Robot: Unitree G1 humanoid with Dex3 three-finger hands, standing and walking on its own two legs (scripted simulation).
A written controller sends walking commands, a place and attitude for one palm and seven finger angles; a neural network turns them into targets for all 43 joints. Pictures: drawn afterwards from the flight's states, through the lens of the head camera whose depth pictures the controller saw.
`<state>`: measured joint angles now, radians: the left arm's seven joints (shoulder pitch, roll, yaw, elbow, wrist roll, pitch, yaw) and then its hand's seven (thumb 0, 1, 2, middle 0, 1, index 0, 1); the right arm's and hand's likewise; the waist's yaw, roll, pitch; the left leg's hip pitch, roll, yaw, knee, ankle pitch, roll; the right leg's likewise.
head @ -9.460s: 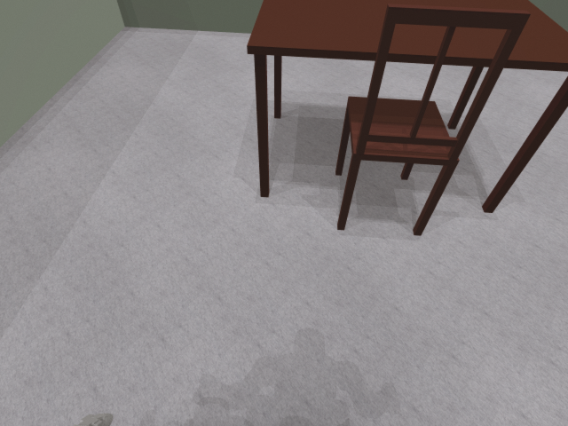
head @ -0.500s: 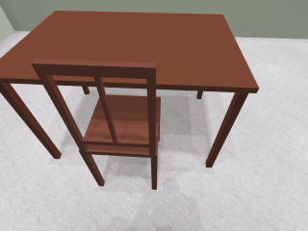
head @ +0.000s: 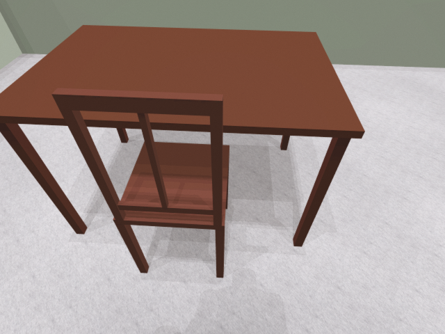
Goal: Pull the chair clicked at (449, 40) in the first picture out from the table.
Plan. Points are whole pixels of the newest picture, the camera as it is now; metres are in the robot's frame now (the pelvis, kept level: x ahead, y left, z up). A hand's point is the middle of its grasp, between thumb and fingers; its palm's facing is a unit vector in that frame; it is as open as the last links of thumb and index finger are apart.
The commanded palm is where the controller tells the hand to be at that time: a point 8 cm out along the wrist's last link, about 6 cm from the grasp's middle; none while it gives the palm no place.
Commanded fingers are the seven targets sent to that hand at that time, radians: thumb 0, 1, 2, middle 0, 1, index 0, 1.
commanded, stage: look again from close up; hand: left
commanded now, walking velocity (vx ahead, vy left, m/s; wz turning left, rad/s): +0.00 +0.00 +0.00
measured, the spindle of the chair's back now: (155, 166) +0.54 +0.22 -0.06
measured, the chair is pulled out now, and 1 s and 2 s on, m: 0.00 0.00 0.00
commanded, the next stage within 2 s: none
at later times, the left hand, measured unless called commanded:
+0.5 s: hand out of the picture -0.04 +0.15 -0.18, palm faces +0.06 -0.99 -0.16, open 7.4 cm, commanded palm none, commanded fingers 0.00 0.90 0.90 -0.20 -0.30 -0.20 -0.30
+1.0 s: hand out of the picture -0.03 +0.15 -0.18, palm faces +0.06 -0.99 -0.15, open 7.4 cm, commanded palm none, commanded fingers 0.00 0.90 0.90 -0.20 -0.30 -0.20 -0.30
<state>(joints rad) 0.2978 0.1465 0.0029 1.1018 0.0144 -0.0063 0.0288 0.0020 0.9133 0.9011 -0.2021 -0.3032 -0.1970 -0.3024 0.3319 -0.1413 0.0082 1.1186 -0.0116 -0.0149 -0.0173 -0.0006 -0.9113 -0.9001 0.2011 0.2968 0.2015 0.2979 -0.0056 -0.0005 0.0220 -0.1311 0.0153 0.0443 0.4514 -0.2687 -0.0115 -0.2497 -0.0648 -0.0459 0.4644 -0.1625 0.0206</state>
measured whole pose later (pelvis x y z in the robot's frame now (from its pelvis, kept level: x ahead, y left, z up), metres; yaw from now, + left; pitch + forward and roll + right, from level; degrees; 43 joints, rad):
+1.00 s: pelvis -0.01 +0.00 +0.00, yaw +0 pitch -2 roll +1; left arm 0.35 0.10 0.02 1.10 0.02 -0.01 0.03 0.00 0.91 0.90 -0.20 -0.30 -0.20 -0.30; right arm 0.36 -0.09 0.00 1.13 -0.01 -0.02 -0.02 0.00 -0.91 -0.90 0.20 0.30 0.20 0.30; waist 0.00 -0.02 0.02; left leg -0.17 0.02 0.05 0.46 -0.26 -0.01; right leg -0.28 -0.06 -0.04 0.45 -0.14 0.02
